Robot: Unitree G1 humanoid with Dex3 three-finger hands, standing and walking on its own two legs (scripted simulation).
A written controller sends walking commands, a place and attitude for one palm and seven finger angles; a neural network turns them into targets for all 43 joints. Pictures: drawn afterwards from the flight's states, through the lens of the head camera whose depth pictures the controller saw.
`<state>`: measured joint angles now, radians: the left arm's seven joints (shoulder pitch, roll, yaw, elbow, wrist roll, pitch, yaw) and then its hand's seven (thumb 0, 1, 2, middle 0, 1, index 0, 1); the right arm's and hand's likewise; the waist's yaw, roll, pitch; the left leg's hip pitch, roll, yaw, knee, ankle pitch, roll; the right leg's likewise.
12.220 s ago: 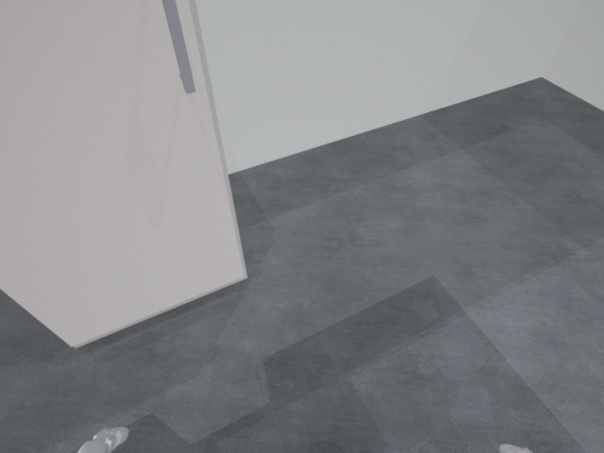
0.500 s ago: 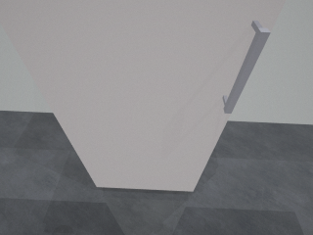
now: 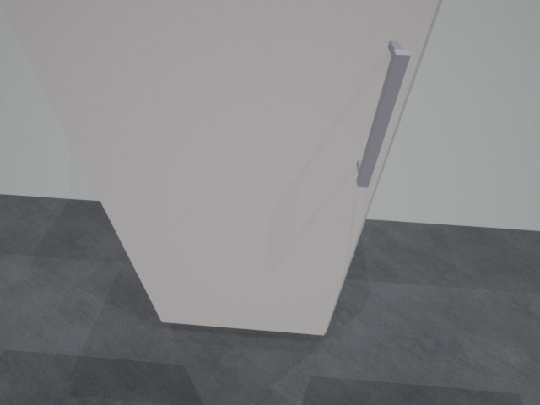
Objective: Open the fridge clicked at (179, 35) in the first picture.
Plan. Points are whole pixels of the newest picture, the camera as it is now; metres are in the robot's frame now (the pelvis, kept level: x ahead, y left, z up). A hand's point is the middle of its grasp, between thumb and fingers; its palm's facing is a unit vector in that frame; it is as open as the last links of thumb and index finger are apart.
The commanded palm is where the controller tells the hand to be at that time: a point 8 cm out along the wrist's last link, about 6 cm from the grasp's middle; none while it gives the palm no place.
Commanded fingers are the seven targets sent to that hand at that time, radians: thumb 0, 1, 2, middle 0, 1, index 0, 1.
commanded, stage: look again from close up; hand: right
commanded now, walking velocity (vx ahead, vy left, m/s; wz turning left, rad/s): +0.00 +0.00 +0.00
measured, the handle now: (376, 121) +0.48 -0.13 +0.21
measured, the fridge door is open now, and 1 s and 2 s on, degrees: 0 0 0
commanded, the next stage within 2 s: raise the hand to about handle height in 0.54 s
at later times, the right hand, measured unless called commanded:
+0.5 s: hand out of the picture -0.02 -0.16 -0.17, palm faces +0.02 +0.98 -0.19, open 7.4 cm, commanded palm none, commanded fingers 0.00 -0.90 -0.90 0.20 0.30 0.20 0.30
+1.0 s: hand (393, 370) +0.19 -0.15 -0.01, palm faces +0.02 +1.00 +0.00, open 8.2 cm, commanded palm +0.13 -0.23 +0.00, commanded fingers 0.00 -0.46 -0.71 0.23 0.58 0.23 0.58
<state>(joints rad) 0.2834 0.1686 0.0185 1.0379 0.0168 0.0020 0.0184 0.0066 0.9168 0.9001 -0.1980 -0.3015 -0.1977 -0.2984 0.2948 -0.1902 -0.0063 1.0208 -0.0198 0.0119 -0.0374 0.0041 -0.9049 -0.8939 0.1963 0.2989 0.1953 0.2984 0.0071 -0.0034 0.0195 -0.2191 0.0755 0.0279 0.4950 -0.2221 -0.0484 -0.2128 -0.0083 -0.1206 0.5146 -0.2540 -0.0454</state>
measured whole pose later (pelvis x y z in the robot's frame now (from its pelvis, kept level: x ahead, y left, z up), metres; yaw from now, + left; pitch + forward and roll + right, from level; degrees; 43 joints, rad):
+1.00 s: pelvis +0.02 +0.03 -0.03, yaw -1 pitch +4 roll +0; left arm 0.15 0.23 0.07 0.55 -0.03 -0.25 0.01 0.02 0.91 0.90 -0.20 -0.30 -0.20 -0.30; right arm 0.50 -0.20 -0.16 0.07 0.24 -0.39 0.29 0.01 -0.69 -0.80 0.21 0.44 0.21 0.44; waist 0.02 0.04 -0.08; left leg -0.48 0.05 0.05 0.81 -0.40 -0.01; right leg -0.48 -0.05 -0.08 0.81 -0.40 0.00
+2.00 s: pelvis +0.03 +0.02 +0.00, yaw -4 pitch -2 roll +1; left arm 0.20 0.25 -0.09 0.58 -0.09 -0.28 0.11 0.01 0.90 0.90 -0.20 -0.30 -0.20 -0.30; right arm -0.01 -0.48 -0.46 0.02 0.37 0.18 0.43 -0.01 0.45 -0.32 0.29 1.16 0.29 1.16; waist -0.06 -0.06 -0.03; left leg -0.20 0.06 0.11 0.52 -0.29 -0.03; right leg -0.25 -0.03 -0.03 0.58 -0.31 -0.01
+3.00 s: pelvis +0.03 +0.03 +0.00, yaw -4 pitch -2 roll +1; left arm 0.21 0.27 -0.08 0.61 -0.10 -0.23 0.11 0.02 0.90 0.90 -0.20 -0.30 -0.20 -0.30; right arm -0.22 -0.54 -0.53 0.15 0.34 0.29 0.44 -0.01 0.51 -0.29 0.30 1.20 0.30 1.20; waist -0.05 -0.06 -0.04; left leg -0.16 0.04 0.11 0.48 -0.28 -0.01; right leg -0.19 -0.04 -0.03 0.52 -0.29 0.01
